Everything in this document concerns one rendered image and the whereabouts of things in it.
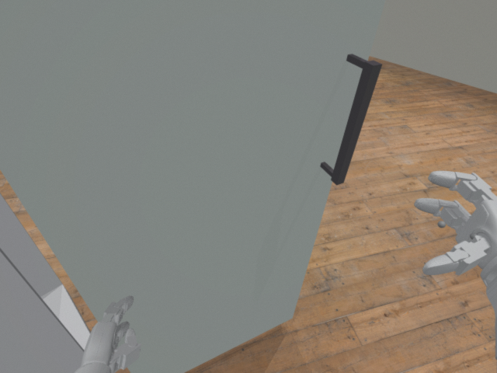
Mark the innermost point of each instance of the robot right hand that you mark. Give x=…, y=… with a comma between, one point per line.
x=468, y=253

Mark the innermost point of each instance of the robot left hand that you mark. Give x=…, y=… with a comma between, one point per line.
x=105, y=336

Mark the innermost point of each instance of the robot right forearm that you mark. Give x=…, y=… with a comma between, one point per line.
x=489, y=277

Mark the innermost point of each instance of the fridge door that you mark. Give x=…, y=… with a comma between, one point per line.
x=171, y=150

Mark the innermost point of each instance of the handle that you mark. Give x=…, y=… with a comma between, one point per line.
x=364, y=92

